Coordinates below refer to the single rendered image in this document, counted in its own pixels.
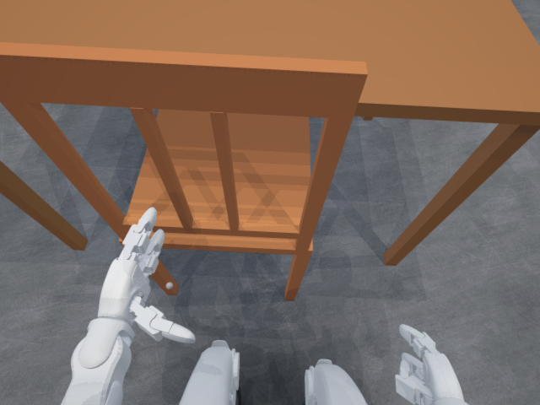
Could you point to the robot right thigh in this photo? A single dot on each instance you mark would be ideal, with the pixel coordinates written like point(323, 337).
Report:
point(329, 384)

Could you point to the left robot hand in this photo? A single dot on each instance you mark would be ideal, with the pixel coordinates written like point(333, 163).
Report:
point(129, 274)

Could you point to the right robot shin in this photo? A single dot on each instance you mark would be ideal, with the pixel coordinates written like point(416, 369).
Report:
point(324, 361)

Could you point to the right robot hand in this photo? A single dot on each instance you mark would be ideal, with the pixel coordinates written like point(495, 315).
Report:
point(425, 383)

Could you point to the chair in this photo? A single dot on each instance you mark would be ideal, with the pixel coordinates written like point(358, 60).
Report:
point(228, 161)

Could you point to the robot left forearm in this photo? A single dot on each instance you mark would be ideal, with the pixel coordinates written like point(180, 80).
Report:
point(99, 363)

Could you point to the table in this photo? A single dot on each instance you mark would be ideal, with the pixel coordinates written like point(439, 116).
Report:
point(443, 60)

